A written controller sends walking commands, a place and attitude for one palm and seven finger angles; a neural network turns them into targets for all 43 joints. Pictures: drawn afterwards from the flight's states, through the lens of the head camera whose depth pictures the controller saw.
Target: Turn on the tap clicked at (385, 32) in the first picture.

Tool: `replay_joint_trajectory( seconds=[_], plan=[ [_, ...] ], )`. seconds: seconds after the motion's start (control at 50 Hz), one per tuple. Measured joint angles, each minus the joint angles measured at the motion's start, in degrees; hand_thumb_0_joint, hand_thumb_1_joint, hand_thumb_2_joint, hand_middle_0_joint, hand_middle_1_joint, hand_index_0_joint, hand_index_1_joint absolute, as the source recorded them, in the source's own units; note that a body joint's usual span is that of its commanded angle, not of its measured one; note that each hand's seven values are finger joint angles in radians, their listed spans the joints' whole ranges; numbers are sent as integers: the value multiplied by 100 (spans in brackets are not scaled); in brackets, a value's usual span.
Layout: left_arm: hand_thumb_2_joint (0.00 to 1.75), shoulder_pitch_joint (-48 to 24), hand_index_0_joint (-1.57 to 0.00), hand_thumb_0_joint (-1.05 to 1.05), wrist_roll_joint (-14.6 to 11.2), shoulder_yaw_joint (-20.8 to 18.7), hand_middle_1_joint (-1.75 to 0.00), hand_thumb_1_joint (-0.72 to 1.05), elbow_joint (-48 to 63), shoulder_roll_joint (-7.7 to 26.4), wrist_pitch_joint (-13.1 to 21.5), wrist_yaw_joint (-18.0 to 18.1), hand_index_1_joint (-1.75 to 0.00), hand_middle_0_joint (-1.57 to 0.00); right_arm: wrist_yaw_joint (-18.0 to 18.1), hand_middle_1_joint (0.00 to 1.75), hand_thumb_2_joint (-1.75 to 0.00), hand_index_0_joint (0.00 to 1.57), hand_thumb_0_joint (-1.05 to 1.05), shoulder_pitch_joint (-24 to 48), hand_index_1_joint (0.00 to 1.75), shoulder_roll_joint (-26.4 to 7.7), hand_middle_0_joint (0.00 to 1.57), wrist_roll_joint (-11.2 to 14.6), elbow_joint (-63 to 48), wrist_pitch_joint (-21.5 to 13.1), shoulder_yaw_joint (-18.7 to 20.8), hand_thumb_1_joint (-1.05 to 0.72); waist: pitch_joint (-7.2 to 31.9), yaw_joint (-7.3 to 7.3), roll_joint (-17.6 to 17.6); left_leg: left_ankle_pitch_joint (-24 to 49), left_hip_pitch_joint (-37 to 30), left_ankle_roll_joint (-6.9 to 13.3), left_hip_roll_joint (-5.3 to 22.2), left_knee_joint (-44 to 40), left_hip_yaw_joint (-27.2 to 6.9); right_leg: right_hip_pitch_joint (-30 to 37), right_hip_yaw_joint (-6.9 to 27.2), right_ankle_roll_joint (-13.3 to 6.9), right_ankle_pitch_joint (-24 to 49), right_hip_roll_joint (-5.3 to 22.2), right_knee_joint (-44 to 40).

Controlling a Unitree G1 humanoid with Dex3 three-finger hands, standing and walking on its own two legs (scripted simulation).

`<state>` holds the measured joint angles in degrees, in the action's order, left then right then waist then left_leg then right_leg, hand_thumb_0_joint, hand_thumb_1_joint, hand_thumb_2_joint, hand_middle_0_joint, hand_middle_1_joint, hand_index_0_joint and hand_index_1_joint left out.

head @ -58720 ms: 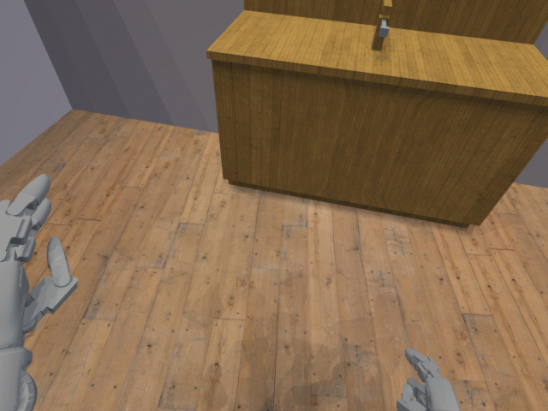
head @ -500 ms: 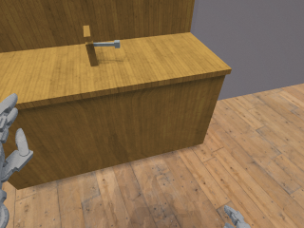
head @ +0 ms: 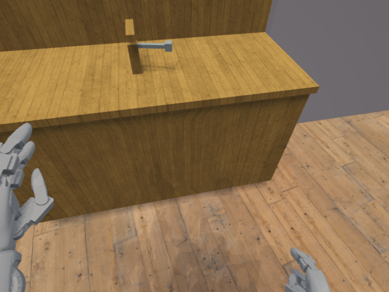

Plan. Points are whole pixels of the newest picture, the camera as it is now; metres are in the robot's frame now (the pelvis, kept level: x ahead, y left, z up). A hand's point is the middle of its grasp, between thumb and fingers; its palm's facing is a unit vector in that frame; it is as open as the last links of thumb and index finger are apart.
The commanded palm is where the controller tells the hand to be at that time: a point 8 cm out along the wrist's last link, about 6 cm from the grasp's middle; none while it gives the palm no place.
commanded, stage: stop stepping back and stand still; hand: left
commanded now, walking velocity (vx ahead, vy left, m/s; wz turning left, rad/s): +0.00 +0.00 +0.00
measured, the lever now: (168, 46) +0.88 +0.14 +0.09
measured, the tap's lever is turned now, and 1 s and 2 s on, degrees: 77 77 77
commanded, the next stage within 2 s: stand and check the lever's angle in 0.36 s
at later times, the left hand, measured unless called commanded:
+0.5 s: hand (44, 180) +0.24 +0.25 +0.17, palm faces +0.37 -0.86 -0.35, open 7.4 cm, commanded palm +0.19 +0.29 +0.19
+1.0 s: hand (40, 182) +0.24 +0.26 +0.16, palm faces +0.37 -0.86 -0.34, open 7.4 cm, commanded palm +0.19 +0.30 +0.19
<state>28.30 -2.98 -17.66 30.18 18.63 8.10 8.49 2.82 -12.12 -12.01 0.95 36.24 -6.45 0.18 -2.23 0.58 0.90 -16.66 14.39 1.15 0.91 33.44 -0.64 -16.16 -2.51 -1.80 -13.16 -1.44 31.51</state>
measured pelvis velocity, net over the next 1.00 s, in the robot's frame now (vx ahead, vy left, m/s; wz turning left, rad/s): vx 0.02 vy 0.02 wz -0.03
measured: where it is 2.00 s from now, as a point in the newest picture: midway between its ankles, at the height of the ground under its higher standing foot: outside the picture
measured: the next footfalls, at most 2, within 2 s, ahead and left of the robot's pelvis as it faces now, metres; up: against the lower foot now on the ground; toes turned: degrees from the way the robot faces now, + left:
none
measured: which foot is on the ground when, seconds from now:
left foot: down 0.00-1.00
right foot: down 0.00-1.00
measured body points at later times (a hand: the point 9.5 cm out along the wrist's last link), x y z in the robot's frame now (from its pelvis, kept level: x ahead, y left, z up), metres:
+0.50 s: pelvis +0.02 +0.02 +0.01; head +0.03 +0.02 +0.46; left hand +0.22 +0.30 +0.19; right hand +0.20 -0.22 -0.06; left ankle +0.02 +0.12 -0.73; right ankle +0.04 -0.10 -0.73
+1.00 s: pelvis +0.02 +0.02 +0.01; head +0.03 +0.03 +0.46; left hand +0.22 +0.30 +0.18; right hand +0.19 -0.21 -0.06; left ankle +0.02 +0.12 -0.73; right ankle +0.04 -0.10 -0.73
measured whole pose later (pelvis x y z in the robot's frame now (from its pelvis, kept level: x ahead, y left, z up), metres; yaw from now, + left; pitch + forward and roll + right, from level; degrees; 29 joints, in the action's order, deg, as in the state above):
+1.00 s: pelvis +0.02 +0.02 +0.01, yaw -2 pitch -1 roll -1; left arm 26.8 -3.1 -17.1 26.0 19.3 8.1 9.2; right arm 4.4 -10.6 -11.4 0.5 34.8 -4.3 -0.5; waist -1.1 -0.5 0.3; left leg -14.1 9.8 1.7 -0.3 24.6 1.9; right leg -11.4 0.2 0.5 -9.1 -0.4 21.3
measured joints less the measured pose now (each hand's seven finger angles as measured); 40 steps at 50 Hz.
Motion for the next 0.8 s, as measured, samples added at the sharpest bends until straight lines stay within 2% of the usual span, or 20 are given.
replay_joint_trajectory(
  seconds=[0.08, 0.18, 0.28, 0.46, 0.8],
  plan=[
    [90, 8, -22, 1, 26, -58, -31, 88, -80, 156, 52, 59, -30, -21, 99, 30, -90, 20, 1, 48, 30, 83, 20, 7, -32, 35, -25, -91, -14, -112, -109, 50, -190, -84, -91, -240, 121, 102, 130, 88, -6, 91, -79],
    [90, -252, -22, 1, 9, -129, -31, 88, -370, 135, 22, 93, -30, -21, 93, 30, -90, 20, 1, 151, 30, 122, 20, 3, -57, 11, -91, -91, 11, -143, -60, 110, -313, -67, -72, -456, 104, 291, 116, 102, 120, 68, -426],
    [90, -264, -21, 2, -9, 27, -30, 89, -346, -14, -16, 73, -30, -21, 63, 30, -90, 20, 1, 270, 30, 99, 20, -22, -144, 22, -102, -91, 21, -130, -64, 122, -393, -50, -51, -578, 159, 385, 171, 119, 201, 43, -627],
    [90, -115, -21, 2, -45, -8, -31, 89, -266, 156, 31, 46, -30, -21, 111, 30, -90, 20, 1, 281, 30, 45, 20, -24, -264, 146, -51, -91, 48, -83, -114, 172, -468, -25, -60, -754, 204, 464, 218, 153, 278, 49, -834],
    [90, -140, -21, 2, -30, 41, -31, 89, -365, 89, 15, 72, -30, -21, 155, 30, -90, 20, 1, 150, 30, 53, 20, -42, -152, 210, -54, -91, 97, -99, -78, 231, -482, 35, -108, -856, 242, 492, 260, 214, 370, 93, -980]
  ],
)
